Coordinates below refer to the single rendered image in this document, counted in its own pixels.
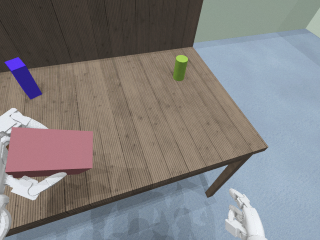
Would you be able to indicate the right robot hand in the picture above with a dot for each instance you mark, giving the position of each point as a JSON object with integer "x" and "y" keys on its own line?
{"x": 248, "y": 222}

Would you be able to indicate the table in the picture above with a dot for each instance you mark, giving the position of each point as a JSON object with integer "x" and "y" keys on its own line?
{"x": 107, "y": 66}

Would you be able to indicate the left robot forearm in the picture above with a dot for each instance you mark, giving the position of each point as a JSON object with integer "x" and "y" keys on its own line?
{"x": 5, "y": 216}

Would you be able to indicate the left robot hand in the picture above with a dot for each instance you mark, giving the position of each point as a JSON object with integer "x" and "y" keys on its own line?
{"x": 26, "y": 186}

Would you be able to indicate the sponge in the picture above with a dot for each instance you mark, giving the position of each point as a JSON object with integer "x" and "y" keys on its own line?
{"x": 39, "y": 152}

